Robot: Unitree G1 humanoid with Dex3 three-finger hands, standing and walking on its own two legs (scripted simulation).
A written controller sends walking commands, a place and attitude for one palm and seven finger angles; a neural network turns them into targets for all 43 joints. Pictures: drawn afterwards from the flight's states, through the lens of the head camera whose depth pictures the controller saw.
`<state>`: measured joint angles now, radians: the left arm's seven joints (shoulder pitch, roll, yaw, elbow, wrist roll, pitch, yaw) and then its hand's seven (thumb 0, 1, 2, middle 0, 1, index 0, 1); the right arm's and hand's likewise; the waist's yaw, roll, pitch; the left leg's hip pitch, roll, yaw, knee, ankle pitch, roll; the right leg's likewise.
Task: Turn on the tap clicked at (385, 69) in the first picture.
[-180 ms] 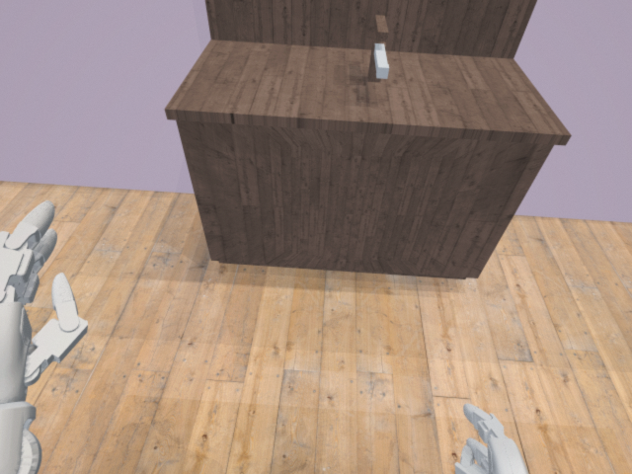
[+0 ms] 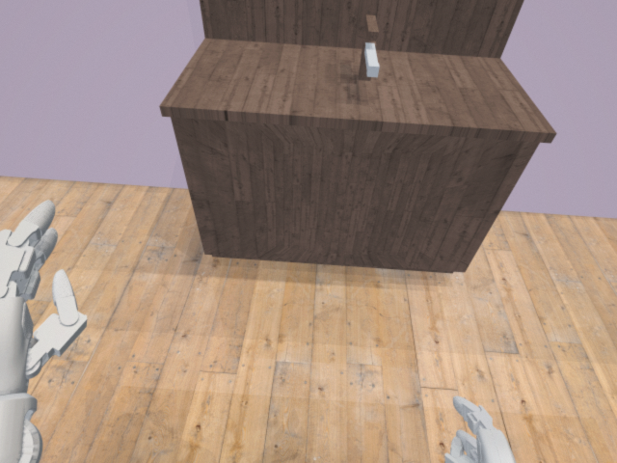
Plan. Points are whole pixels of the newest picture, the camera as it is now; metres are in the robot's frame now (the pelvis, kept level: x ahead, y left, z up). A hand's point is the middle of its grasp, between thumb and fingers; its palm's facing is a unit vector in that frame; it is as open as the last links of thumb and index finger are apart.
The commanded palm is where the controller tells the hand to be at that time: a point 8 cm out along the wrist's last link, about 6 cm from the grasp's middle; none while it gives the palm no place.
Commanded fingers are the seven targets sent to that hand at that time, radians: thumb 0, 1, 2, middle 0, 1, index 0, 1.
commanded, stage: stand and wait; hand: left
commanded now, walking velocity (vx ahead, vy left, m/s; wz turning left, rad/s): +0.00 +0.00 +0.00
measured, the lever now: (372, 69) +1.03 -0.10 +0.07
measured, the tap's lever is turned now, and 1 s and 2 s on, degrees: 0 0 0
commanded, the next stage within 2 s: look at it before walking up in 0.08 s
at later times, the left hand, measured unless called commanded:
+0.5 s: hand (83, 319) +0.21 +0.24 +0.15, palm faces +0.39 -0.85 -0.36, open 7.4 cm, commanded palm +0.17 +0.27 +0.18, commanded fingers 0.00 0.90 0.90 -0.20 -0.30 -0.20 -0.30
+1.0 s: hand (226, 232) +0.32 +0.12 +0.17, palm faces +0.15 -0.87 -0.47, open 7.4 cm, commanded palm +0.28 +0.18 +0.18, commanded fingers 0.00 0.90 0.90 -0.20 -0.30 -0.20 -0.30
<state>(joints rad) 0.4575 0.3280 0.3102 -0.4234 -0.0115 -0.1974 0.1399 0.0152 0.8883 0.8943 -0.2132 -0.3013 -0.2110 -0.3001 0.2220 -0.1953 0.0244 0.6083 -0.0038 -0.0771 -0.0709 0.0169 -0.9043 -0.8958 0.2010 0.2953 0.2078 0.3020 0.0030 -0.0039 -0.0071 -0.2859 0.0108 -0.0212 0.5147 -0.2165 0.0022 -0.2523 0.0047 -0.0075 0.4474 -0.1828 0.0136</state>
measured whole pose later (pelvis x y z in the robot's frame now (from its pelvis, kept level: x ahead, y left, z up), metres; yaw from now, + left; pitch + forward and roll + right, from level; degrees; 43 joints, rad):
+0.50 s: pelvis -0.01 +0.00 +0.00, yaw -3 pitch -1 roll -1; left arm 0.46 0.32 0.33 -0.43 -0.01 -0.19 0.15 0.02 0.89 0.89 -0.21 -0.30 -0.21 -0.30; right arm 0.22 -0.19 0.02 0.59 0.00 -0.07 -0.07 0.02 -0.90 -0.90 0.20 0.30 0.21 0.30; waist 0.03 -0.01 -0.01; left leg -0.30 0.03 0.02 0.55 -0.23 0.00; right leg -0.30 0.02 0.04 0.51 -0.20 0.01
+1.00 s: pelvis +0.05 -0.05 +0.01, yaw -14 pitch +2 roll +2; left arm 0.50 0.38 0.36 -0.46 -0.02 -0.25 0.14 0.01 0.88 0.89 -0.22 -0.30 -0.21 -0.30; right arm 0.26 -0.26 -0.02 0.62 0.00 -0.03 -0.05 0.02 -0.91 -0.90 0.20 0.29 0.20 0.30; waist -0.01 -0.02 0.00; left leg -0.54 0.09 0.05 0.89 -0.31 -0.05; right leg -0.22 0.07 0.04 0.44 -0.25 -0.09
